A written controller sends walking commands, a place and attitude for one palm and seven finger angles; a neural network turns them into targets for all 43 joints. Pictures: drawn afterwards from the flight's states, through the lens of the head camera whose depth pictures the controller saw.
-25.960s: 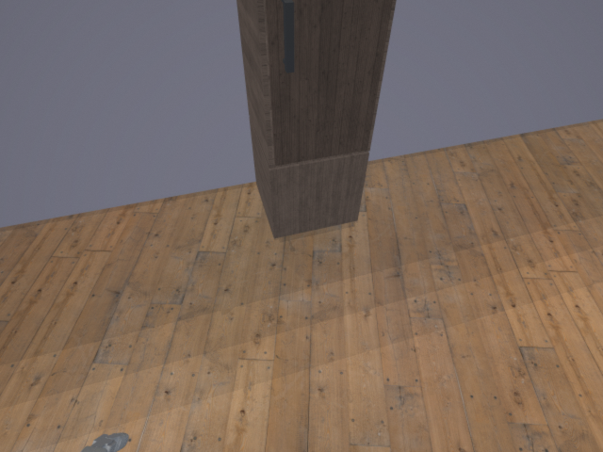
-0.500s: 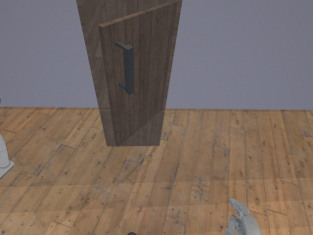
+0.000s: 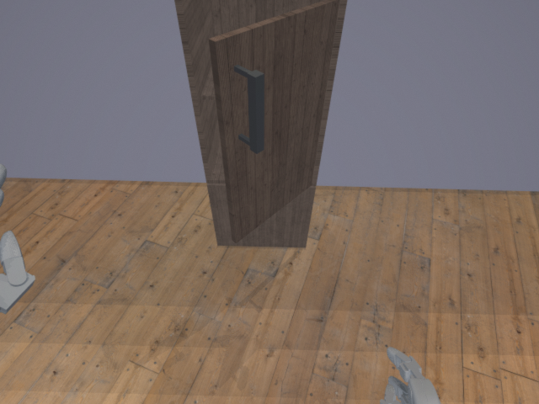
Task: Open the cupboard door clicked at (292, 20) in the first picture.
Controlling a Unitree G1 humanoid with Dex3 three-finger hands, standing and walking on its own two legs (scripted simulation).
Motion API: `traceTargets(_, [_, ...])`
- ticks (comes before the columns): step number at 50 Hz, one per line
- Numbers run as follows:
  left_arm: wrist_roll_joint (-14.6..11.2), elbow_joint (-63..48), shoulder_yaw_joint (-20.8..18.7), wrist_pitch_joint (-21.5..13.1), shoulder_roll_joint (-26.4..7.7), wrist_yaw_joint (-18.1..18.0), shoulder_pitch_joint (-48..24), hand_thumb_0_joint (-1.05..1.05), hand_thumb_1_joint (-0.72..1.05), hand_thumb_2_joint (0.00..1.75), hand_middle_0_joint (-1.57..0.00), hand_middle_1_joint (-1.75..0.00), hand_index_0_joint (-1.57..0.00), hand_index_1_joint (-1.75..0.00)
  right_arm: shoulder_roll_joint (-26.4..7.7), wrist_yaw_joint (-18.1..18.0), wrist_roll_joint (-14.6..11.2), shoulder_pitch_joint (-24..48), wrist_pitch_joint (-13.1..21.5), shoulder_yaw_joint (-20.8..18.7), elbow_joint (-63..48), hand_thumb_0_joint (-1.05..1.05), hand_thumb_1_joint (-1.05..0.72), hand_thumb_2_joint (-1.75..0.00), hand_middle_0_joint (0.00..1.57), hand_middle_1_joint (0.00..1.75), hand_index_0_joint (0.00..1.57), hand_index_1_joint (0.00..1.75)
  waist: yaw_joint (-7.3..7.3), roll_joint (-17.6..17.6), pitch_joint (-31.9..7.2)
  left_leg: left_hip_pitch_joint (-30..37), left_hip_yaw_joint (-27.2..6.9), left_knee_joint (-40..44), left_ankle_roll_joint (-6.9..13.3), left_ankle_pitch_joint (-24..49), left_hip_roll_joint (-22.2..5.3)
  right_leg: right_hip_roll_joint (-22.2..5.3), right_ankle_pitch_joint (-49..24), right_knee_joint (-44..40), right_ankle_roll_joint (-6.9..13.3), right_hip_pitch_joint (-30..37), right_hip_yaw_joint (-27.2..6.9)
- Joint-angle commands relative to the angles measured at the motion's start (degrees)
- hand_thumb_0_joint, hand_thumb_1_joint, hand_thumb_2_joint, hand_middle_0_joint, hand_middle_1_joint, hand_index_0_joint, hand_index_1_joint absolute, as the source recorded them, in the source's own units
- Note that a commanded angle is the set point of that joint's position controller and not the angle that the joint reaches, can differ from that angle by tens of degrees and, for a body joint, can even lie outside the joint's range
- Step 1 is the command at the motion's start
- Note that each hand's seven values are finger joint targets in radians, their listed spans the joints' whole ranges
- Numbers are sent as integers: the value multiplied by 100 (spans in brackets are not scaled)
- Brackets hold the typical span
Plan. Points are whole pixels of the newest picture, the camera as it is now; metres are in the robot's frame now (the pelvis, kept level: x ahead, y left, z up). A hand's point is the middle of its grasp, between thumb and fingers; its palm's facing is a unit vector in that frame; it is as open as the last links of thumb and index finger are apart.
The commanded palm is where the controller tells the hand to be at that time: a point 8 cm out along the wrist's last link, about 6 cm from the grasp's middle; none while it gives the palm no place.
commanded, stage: stop stepping back and stand still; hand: left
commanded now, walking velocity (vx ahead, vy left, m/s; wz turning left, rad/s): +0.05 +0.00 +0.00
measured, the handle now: (248, 111) +0.64 +0.07 +0.11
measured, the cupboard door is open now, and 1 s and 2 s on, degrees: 47 47 47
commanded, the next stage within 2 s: let the arm hang, fingers relaxed in 0.04 s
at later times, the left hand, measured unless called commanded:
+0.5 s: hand out of the picture +0.08 +0.14 -0.15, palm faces +0.07 -0.99 -0.16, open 6.9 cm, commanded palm none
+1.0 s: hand out of the picture -0.02 +0.16 -0.15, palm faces +0.12 -0.96 -0.25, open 7.3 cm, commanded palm none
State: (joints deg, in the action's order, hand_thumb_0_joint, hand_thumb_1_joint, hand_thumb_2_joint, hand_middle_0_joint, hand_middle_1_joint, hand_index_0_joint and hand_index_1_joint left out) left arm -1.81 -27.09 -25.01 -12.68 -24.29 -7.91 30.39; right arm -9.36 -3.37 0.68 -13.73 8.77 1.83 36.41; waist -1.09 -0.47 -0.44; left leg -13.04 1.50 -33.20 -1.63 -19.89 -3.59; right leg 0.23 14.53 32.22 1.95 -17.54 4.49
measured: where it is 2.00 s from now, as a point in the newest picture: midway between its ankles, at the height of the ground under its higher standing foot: outside the picture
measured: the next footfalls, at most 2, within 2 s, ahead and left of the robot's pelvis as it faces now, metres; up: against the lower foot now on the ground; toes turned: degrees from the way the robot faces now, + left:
right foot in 0.42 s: +0.05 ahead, -0.11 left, +0.00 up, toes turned +5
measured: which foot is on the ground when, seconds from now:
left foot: down 0.00-1.00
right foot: down 0.00-0.16, up 0.18-0.40, down 0.42-1.00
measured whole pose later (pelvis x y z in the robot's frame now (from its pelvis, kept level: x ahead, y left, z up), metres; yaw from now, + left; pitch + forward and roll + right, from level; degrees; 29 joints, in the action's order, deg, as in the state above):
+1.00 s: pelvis -0.02 -0.03 +0.01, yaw +5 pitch -2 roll +0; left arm 0.5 64.1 -0.9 0.1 -9.8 -1.1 14.1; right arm -9.9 -1.1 1.5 -16.2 -0.5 -0.3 64.3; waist -0.6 -2.6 1.3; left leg -8.3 0.9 -22.0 0.0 -12.2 -0.2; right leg 2.5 9.2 21.8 3.0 -11.2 1.4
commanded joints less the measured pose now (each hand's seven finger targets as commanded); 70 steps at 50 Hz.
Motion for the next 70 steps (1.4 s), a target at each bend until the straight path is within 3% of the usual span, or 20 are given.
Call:
traceTargets(1, [-65, -727, -722, -240, -979, -179, -111, 0, 90, 90, -20, -30, -20, -30, -811, -78, -55, 440, 136, -404, -729, 0, -90, -90, 20, 30, 20, 30, 37, 903, -385, -1024, 156, -843, 261, -397, 335, -1361, 1102, -1594, 574, 698, -2175])
traceTargets(2, [-51, -752, -708, -232, -954, -194, -146, 0, 90, 90, -20, -30, -20, -30, -833, -77, -67, 501, 113, -409, -733, 0, -90, -90, 20, 30, 20, 30, 78, 795, -392, -1083, 82, -1089, 264, -513, 295, -1502, 926, -1644, 698, 730, -2255])
traceTargets(4, [-34, -765, -648, -224, -884, -218, -160, 0, 90, 90, -20, -30, -20, -30, -794, -85, -48, 498, 83, -342, -706, 0, -90, -90, 20, 30, 20, 30, -2, 687, -429, -579, -28, -211, 299, -214, 156, -1360, 360, -1340, 541, 585, -1597])
traceTargets(6, [-66, -963, -580, -240, -829, -198, -258, 0, 90, 90, -20, -30, -20, -30, -905, -141, -42, 580, 109, -357, -756, 0, -90, -90, 20, 30, 20, 30, -25, 86, -334, 23, -348, 1026, 307, 833, 17, -643, -168, -539, 95, 393, -764])
traceTargets(7, [319, 3270, 2074, 509, 462, 577, -665, 0, 90, 90, -20, -30, -20, -30, -1646, 383, -39, 389, 431, -695, 618, 0, -90, -90, 20, 30, 20, 30, -444, -871, 119, 99, -1421, 555, 540, 2409, -659, -418, -167, 1229, -160, -1285, -47])
traceTargets(8, [393, 3159, 1785, 1163, 571, 691, -904, 0, 90, 90, -20, -30, -20, -30, -1863, 383, 38, 39, -182, -722, 477, 0, -90, -90, 20, 30, 20, 30, -334, -1216, 213, -347, -2171, 1184, 1056, 3771, -1318, -158, 1482, 2075, -200, -1482, -332])
traceTargets(9, [418, 3009, 1744, 1362, 742, 703, -798, 0, 90, 90, -20, -30, -20, -30, -1615, 297, 82, -137, -328, -635, 348, 0, -90, -90, 20, 30, 20, 30, -361, -1270, 120, -101, -2221, 1097, 1219, 5069, -1429, 23, 1754, 3056, -240, -1649, -618])
traceTargets(12, [422, 3780, 2031, 1314, 819, 681, -1356, 0, 90, 90, -20, -30, -20, -30, -1436, 197, 294, -67, -400, -545, 164, 0, -90, -90, 20, 30, 20, 30, -156, 341, -379, 783, -1982, 534, 1453, 6082, -1319, -116, 1482, 3432, -286, -1976, -991])
traceTargets(14, [399, 4455, 2086, 1309, 802, 715, -1591, 0, 90, 90, -20, -30, -20, -30, -1461, 182, 246, -61, -515, -528, 337, 0, -90, -90, 20, 30, 20, 30, -84, 288, -677, 1198, -1486, 551, 1309, 5508, -1022, -73, 1285, 2768, -363, -1701, -741])
traceTargets(17, [328, 5404, 2155, 1293, 595, 746, -1572, 0, 90, 90, -20, -30, -20, -30, -1420, 217, 161, 87, -668, -484, 551, 0, -90, -90, 20, 30, 20, 30, 78, -794, -690, 652, -957, 731, 1009, 4400, -733, -18, 848, 1193, -326, -340, -447])
traceTargets(19, [298, 6103, 2112, 1209, 411, 754, -1161, 0, 90, 90, -20, -30, -20, -30, -1237, 231, 76, 209, -735, -465, 699, 0, -90, -90, 20, 30, 20, 30, 289, -867, -713, -66, -770, 428, 615, 2782, -351, -105, -605, -458, -258, 1027, -643])
traceTargets(20, [335, 6426, 2080, 1153, 57, 715, -965, 0, 90, 90, -20, -30, -20, -30, -950, 254, 6, 124, -754, -423, 744, 0, -90, -90, 20, 30, 20, 30, 283, -59, -823, -715, -438, -45, 312, 1165, 139, -817, -1476, -800, 4, 1635, -1752])
traceTargets(21, [343, 6613, 2080, 1133, -182, 694, -1050, 0, 90, 90, -20, -30, -20, -30, -756, 252, -26, 36, -797, -370, 776, 0, -90, -90, 20, 30, 20, 30, 167, 449, -635, -859, -184, -346, 148, -467, 481, -1699, -1588, -1263, 467, 1196, -2654])
traceTargets(22, [351, 6709, 2096, 1138, -338, 709, -1336, 0, 90, 90, -20, -30, -20, -30, -893, 258, 1, -108, -840, -403, 873, 0, -90, -90, 20, 30, 20, 30, 72, 360, -447, -504, -185, -609, 181, -876, 421, -1872, -1222, -1443, 780, 709, -2463])
traceTargets(24, [372, 7015, 2040, 1117, 192, 679, -1612, 0, 90, 90, -20, -30, -20, -30, -832, 227, 68, -31, -907, -491, 1169, 0, -90, -90, 20, 30, 20, 30, 24, 638, -145, -558, -266, -965, 214, -622, 360, -1380, -1155, -1473, 823, 487, -2258])
traceTargets(28, [302, 7496, 2108, 1128, 475, 613, -1752, 0, 90, 90, -20, -30, -20, -30, -688, 190, 7, -354, -922, -470, 1582, 0, -90, -90, 20, 30, 20, 30, -47, 516, -297, -258, -282, -62, 219, -73, 205, -1203, -2561, -1071, 751, 1102, -1569])
traceTargets(32, [217, 7905, 2255, 1191, 775, 607, -1723, 0, 90, 90, -20, -30, -20, -30, -827, 153, 67, -310, -869, -393, 1920, 0, -90, -90, 20, 30, 20, 30, 76, -340, -72, 252, -817, 1030, 443, 1694, -391, -500, -1322, -1004, 109, 666, -940])
traceTargets(39, [222, 8536, 2276, 1213, 561, 639, -1804, 0, 90, 90, -20, -30, -20, -30, -755, 194, 69, -432, -876, -325, 2364, 0, -90, -90, 20, 30, 20, 30, 70, 33, 313, -16, -605, 1536, 352, 498, -170, -518, 17, -1572, 108, 789, -1089])
traceTargets(47, [236, 8845, 2259, 1179, 597, 610, -1640, 0, 90, 90, -20, -30, -20, -30, -688, 181, 55, -584, -887, -321, 2638, 0, -90, -90, 20, 30, 20, 30, 42, 293, 489, 241, -438, 1487, 362, 551, -70, -555, 431, -1811, 108, 425, -1180])
traceTargets(70, [229, 9057, 2250, 1151, 638, 614, -1564, 0, 90, 90, -20, -30, -20, -30, -732, 122, 47, -583, -791, -321, 2759, 0, -90, -90, 20, 30, 20, 30, 73, -49, 413, 128, -595, 1627, 371, 892, -213, -554, -380, -1445, 143, 738, -1036])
